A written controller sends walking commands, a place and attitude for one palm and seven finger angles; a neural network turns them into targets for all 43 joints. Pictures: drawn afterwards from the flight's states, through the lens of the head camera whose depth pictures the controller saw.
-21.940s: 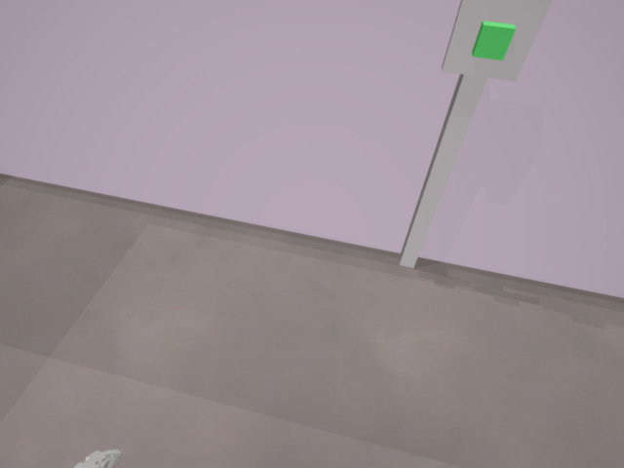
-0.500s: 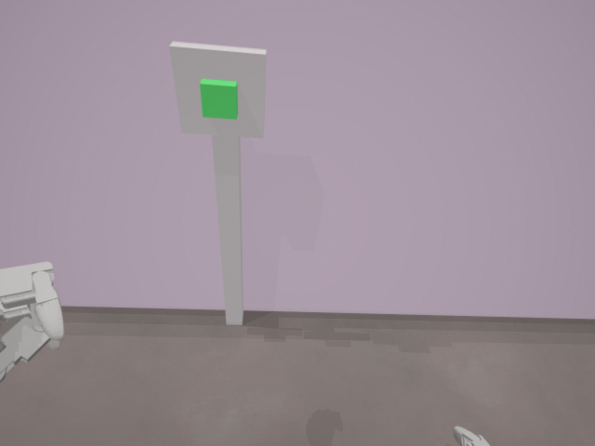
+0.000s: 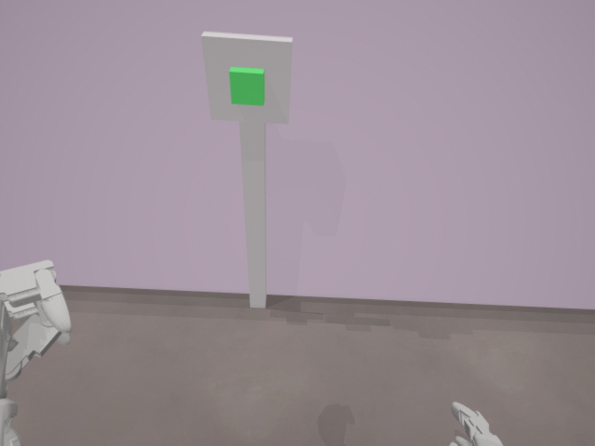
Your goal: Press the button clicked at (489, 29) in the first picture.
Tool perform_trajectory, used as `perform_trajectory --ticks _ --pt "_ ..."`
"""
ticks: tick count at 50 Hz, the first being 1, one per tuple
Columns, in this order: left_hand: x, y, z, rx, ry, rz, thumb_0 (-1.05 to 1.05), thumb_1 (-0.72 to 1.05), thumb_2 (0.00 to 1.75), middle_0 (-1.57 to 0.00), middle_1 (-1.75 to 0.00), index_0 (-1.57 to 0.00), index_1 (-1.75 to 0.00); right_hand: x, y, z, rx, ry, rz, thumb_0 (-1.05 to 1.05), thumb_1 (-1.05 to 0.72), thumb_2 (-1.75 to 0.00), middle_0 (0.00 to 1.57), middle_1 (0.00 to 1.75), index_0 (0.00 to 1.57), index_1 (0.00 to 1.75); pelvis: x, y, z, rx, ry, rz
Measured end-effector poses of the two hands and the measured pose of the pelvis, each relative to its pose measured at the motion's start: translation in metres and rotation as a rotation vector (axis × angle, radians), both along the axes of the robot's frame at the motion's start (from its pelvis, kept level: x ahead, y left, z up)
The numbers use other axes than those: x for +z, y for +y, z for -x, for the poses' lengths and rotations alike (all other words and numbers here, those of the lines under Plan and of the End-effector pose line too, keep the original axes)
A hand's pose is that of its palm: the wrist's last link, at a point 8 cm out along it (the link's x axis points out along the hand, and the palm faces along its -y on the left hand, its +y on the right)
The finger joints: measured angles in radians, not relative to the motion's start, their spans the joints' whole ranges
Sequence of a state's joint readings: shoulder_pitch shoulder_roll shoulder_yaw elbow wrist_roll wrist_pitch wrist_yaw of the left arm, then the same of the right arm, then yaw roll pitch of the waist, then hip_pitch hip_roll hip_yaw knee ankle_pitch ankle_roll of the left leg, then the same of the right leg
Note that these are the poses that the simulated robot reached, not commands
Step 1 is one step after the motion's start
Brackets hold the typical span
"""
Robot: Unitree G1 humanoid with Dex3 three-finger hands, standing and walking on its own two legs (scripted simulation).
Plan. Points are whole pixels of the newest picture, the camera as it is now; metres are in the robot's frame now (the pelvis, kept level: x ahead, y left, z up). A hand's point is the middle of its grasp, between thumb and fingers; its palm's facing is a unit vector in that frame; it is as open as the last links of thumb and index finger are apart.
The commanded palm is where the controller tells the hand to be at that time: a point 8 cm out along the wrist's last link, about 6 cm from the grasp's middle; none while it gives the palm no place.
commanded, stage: stop stepping back and stand still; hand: left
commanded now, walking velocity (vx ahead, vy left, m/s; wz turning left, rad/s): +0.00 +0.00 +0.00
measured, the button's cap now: (247, 85) +0.76 +0.17 +0.15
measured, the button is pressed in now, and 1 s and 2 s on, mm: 0 0 0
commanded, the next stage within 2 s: let the arm hang, fingers relaxed in 0.14 s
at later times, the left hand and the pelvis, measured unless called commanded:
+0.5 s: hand out of the picture +0.07 +0.20 -0.15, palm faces +0.00 -0.98 -0.21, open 3.1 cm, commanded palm none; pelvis -0.01 +0.01 +0.00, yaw +2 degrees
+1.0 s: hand out of the picture -0.06 +0.20 -0.16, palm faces +0.06 -0.97 -0.24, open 6.9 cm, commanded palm none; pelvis -0.02 +0.01 +0.01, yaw +2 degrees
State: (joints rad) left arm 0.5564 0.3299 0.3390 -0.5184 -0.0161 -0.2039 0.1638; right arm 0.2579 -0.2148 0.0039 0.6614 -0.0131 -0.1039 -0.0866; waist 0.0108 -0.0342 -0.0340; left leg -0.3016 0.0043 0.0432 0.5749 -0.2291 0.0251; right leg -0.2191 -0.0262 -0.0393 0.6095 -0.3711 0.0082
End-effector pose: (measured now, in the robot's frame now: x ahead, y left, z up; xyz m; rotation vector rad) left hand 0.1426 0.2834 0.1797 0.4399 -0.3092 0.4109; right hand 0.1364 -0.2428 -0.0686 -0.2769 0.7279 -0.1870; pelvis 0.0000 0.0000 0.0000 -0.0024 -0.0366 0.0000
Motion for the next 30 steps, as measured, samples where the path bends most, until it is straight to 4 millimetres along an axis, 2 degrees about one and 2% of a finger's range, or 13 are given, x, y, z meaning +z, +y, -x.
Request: perform_trajectory --ticks 8,12,13,15,17,20,22,24,26,30 --pt "0.015 -0.009 -0.004 -0.059 0.046 -0.095 0.01 0.89 0.9 -1.3 -1.5 -1.31 -1.5 0.003 0.029 -0.016 0.059 -0.038 -0.104 0.01 -0.9 -0.9 0.2 0.3 0.2 0.3 0.006 -0.002 -0.003 0.013 0.024 0.017" --pt "0.01 -0.004 -0.003 -0.05 0.087 -0.073 0.01 0.89 0.9 -1.3 -1.5 -1.31 -1.5 -0.001 0.031 -0.02 0.059 -0.002 -0.101 0.01 -0.9 -0.9 0.21 0.3 0.2 0.3 0.007 0.002 -0.008 0.008 0.029 0.022" --pt "0.0 -0.001 -0.007 -0.054 0.122 -0.076 0.01 0.89 0.9 -1.3 -1.5 -1.31 -1.5 -0.004 0.03 -0.022 0.074 0.005 -0.104 0.01 -0.9 -0.9 0.21 0.3 0.2 0.3 0.006 0.004 -0.008 0.014 0.035 0.022" --pt "-0.047 0.01 -0.019 -0.045 0.309 -0.02 0.0 0.89 0.9 -1.3 -1.49 -1.31 -1.5 -0.018 0.024 -0.023 0.102 0.049 -0.105 0.01 -0.9 -0.9 0.21 0.3 0.2 0.3 0.003 0.01 -0.006 0.024 0.044 0.019" --pt "-0.114 0.018 -0.023 -0.002 0.565 0.094 0.0 0.9 0.9 -1.28 -1.47 -1.29 -1.48 -0.031 0.018 -0.021 0.101 0.106 -0.097 0.01 -0.9 -0.9 0.21 0.3 0.2 0.3 -0.001 0.014 -0.002 0.03 0.045 0.013" --pt "-0.21 0.011 0.0 0.045 0.945 0.263 0.0 0.91 0.9 -1.22 -1.42 -1.23 -1.43 -0.04 0.01 -0.008 0.073 0.181 -0.08 0.01 -0.9 -0.9 0.2 0.3 0.2 0.3 -0.003 0.015 0.003 0.031 0.035 0.009" --pt "-0.257 -0.005 0.029 0.042 1.152 0.353 0.01 0.91 0.9 -1.17 -1.37 -1.18 -1.38 -0.041 0.006 0.008 0.047 0.231 -0.064 0.01 -0.9 -0.9 0.2 0.3 0.2 0.3 -0.002 0.014 0.005 0.03 0.024 0.006" --pt "-0.291 -0.026 0.062 0.028 1.319 0.434 0.01 0.91 0.9 -1.11 -1.31 -1.12 -1.32 -0.04 0.003 0.028 0.021 0.293 -0.047 0.01 -0.9 -0.9 0.2 0.3 0.2 0.3 0.0 0.013 0.007 0.029 0.015 0.007" --pt "-0.311 -0.038 0.096 0.05 1.449 0.474 0.01 0.91 0.89 -1.04 -1.26 -1.05 -1.25 -0.04 0.001 0.05 -0.002 0.368 -0.032 0.01 -0.91 -0.9 0.2 0.3 0.2 0.3 0.002 0.012 0.009 0.032 0.011 0.012" --pt "-0.321 -0.029 0.152 0.162 1.572 0.562 0.01 0.91 0.89 -0.9 -1.13 -0.91 -1.13 -0.045 0.004 0.097 -0.028 0.539 -0.025 0.01 -0.91 -0.9 0.2 0.3 0.2 0.3 0.007 0.01 0.011 0.044 0.012 0.022"
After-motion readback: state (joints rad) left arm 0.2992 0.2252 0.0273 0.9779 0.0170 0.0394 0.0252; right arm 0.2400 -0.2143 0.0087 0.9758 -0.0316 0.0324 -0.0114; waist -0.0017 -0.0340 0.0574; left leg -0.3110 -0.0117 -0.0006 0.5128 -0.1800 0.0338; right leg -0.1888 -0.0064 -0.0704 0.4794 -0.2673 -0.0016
